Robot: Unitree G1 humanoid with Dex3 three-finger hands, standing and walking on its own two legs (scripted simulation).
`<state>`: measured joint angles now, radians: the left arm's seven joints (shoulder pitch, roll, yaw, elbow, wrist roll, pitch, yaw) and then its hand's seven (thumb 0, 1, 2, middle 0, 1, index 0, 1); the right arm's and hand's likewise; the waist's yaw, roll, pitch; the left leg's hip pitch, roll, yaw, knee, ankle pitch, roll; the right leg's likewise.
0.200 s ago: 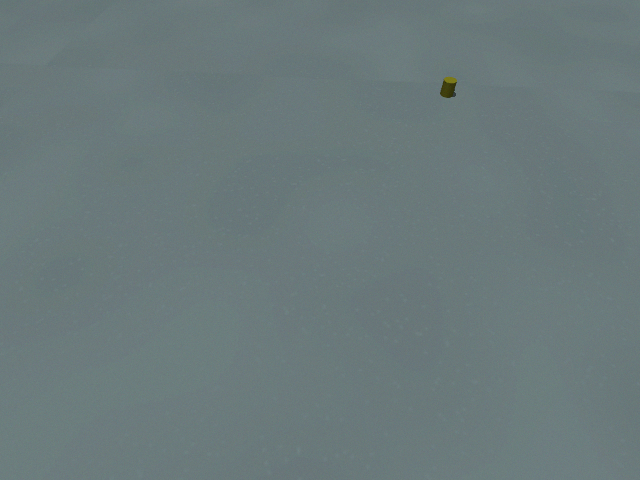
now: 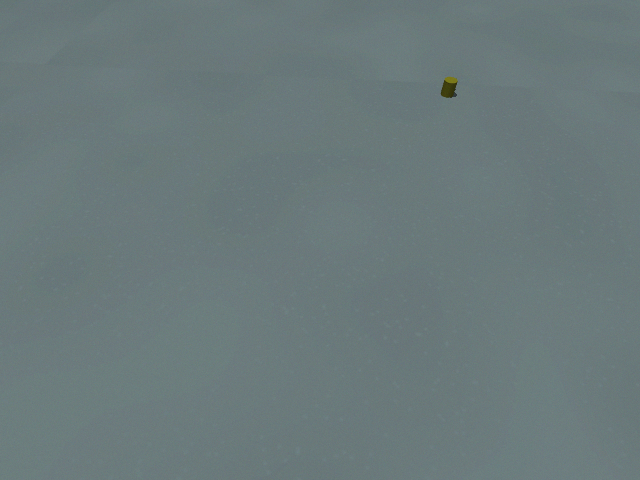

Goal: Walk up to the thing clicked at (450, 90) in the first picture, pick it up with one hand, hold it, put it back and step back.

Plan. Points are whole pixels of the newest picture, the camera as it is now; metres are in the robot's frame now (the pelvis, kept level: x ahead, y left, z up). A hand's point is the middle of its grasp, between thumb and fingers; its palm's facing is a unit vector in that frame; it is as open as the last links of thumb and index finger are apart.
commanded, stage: stand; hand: left
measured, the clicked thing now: (450, 86) +2.26 -0.81 -0.74
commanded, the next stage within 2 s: walk up in 0.92 s
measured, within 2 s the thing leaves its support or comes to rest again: neither
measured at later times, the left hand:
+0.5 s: hand out of the picture +0.08 +0.25 -0.16, palm faces -0.02 -0.94 -0.34, open 7.4 cm
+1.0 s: hand out of the picture +0.08 +0.25 -0.15, palm faces -0.10 -0.94 -0.32, open 7.4 cm
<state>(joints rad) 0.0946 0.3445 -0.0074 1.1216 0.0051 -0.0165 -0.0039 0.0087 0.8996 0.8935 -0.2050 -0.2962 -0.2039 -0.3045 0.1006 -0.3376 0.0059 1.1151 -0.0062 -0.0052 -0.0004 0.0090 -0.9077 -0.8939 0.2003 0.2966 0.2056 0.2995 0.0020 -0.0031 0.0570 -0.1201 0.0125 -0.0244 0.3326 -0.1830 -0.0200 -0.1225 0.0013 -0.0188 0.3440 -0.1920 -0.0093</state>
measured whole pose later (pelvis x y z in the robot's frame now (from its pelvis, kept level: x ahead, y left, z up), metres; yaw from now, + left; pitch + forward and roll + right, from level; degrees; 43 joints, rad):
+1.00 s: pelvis +0.01 +0.00 +0.00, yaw -5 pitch +0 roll +1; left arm 0.20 0.37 0.03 1.07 0.01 -0.01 -0.07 0.01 0.90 0.89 -0.21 -0.30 -0.20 -0.30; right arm 0.12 -0.37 -0.04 1.03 -0.03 -0.03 0.06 0.01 -0.91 -0.89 0.20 0.30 0.21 0.30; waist 0.01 0.00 0.01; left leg -0.16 0.02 0.06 0.42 -0.35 0.02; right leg -0.22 0.00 0.04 0.48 -0.30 -0.02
